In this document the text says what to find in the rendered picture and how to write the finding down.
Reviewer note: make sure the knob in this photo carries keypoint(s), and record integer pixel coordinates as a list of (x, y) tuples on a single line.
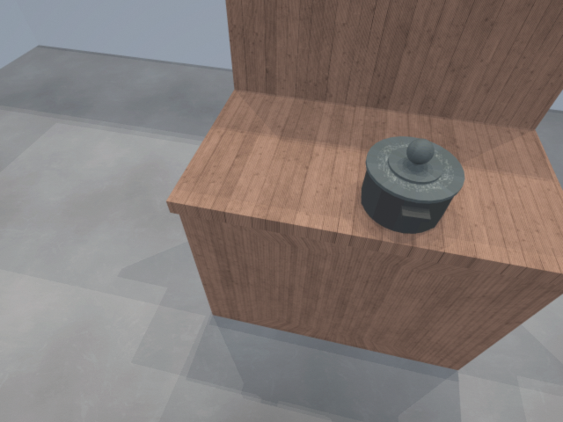
[(420, 151)]

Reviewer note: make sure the lid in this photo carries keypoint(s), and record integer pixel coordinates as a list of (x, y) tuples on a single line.
[(438, 180)]

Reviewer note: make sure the pot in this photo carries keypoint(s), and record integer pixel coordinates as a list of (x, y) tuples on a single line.
[(399, 215)]

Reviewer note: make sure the table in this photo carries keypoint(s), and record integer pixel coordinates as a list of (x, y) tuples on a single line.
[(271, 200)]

